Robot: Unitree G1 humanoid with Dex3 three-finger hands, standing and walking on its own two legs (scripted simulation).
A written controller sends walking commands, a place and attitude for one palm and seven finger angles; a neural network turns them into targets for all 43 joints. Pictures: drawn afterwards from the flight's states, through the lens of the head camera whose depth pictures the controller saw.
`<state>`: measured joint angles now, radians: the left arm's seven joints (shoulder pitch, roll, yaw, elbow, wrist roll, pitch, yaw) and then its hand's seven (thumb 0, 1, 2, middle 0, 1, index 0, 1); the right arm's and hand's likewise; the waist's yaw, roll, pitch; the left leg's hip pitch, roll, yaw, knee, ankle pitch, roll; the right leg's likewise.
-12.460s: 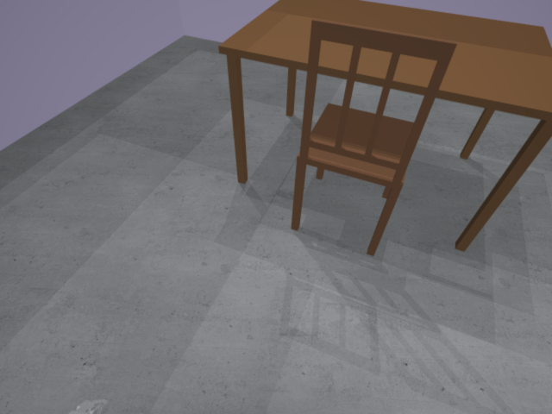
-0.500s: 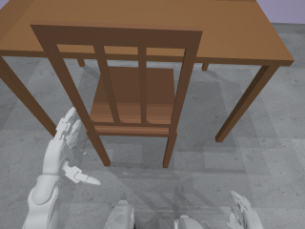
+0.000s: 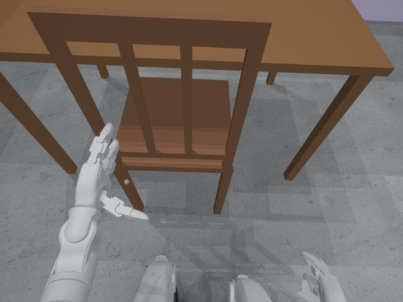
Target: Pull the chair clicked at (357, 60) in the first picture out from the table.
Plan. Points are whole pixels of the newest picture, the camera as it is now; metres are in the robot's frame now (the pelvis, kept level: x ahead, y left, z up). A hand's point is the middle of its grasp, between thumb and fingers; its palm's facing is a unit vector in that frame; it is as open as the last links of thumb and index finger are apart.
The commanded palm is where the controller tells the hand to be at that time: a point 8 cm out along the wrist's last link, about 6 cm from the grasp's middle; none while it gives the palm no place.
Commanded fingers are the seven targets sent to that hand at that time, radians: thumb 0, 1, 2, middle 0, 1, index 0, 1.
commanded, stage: aim the fingers beside a spindle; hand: left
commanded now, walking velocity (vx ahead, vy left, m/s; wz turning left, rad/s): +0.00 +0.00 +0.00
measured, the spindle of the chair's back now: (141, 109) +0.52 +0.16 +0.04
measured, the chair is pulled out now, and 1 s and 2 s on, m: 0.00 0.00 0.00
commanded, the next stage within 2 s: push the fingers through the gap in 0.92 s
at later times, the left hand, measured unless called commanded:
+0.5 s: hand (139, 169) +0.37 +0.14 +0.02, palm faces -0.01 -1.00 -0.04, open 16.9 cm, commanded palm +0.35 +0.19 +0.01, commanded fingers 0.00 -0.50 0.30 -0.06 -0.08 -0.06 -0.08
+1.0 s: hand (141, 171) +0.37 +0.14 +0.01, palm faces +0.00 -1.00 -0.05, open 16.9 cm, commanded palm +0.35 +0.19 +0.01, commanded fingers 0.00 -0.50 0.30 -0.06 -0.08 -0.06 -0.08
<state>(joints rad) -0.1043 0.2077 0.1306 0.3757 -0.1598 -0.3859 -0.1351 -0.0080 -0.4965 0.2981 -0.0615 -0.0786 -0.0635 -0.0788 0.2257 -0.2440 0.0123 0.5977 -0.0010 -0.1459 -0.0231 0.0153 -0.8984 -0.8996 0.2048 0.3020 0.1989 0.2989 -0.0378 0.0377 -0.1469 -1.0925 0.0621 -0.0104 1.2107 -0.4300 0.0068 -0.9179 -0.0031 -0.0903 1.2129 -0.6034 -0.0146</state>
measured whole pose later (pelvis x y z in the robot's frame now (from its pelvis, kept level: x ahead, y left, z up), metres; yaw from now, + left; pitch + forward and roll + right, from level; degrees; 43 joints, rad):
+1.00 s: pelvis +0.00 +0.00 -0.01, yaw -1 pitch +21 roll -3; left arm -0.24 0.19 0.12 0.50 -0.11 -0.42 -0.06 -0.01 -0.50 0.30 -0.06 -0.08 -0.06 -0.08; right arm 0.23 -0.24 0.01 0.59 -0.01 -0.05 0.01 0.01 -0.90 -0.90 0.20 0.30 0.20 0.30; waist -0.05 0.04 -0.16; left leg -1.18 0.07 -0.01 1.27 -0.45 0.00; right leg -1.01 0.00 -0.08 1.28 -0.63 -0.02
